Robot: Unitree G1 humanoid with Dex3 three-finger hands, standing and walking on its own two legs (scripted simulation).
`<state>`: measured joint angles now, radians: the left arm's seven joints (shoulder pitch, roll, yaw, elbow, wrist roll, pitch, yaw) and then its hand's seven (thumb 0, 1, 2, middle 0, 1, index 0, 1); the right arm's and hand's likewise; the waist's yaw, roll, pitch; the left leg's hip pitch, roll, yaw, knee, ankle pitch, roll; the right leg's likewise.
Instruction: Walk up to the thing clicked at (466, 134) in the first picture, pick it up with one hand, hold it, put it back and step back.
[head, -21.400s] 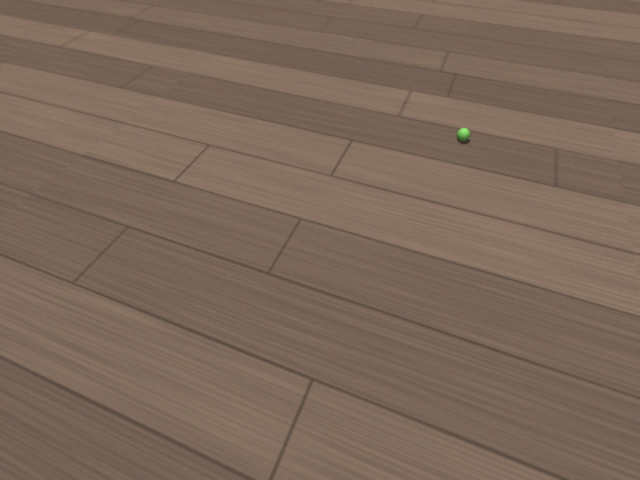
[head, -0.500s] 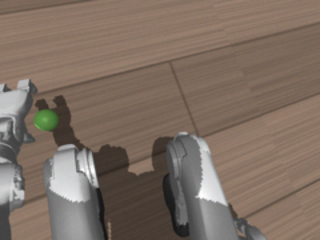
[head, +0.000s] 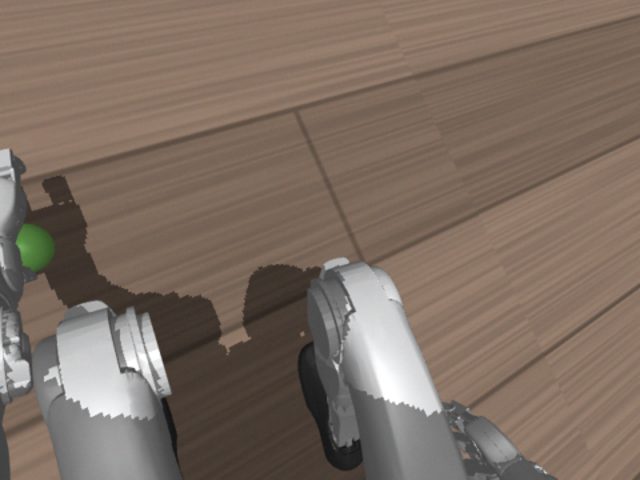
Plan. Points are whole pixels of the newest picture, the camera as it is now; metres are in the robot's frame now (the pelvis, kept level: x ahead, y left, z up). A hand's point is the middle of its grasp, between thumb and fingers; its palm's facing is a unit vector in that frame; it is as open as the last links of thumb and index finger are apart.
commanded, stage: rest palm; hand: left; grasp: from above
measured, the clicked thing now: (24, 248) +0.41 +0.31 -0.26
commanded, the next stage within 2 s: close in 1.36 s
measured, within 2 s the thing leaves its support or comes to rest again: neither
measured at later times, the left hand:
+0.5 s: hand (17, 249) +0.40 +0.31 -0.23, palm faces -0.40 -0.16 -0.90, open 14.2 cm
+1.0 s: hand (14, 253) +0.40 +0.31 -0.24, palm faces -0.41 -0.17 -0.89, open 14.0 cm
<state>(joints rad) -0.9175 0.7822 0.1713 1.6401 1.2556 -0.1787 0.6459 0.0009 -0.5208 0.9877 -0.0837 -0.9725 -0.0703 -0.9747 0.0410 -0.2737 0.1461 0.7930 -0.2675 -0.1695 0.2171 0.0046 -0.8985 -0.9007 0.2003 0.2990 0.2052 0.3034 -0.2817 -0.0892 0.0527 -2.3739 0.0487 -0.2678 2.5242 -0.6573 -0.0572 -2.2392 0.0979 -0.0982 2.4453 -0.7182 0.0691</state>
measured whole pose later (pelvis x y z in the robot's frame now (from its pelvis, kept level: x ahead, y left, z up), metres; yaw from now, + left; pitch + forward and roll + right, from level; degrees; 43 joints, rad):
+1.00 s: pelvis +0.00 +0.01 +0.00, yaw -3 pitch +24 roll -13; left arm -0.88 0.86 0.12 1.71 1.22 -0.23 0.71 0.00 -0.47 0.92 -0.08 -1.02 -0.09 -1.00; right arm 0.03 -0.30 0.23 0.80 -0.31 -0.30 0.31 0.01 -0.90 -0.90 0.20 0.30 0.21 0.30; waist -0.29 -0.13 0.13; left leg -2.33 0.05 -0.33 2.56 -0.68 -0.06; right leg -2.18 0.12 -0.14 2.44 -0.72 0.08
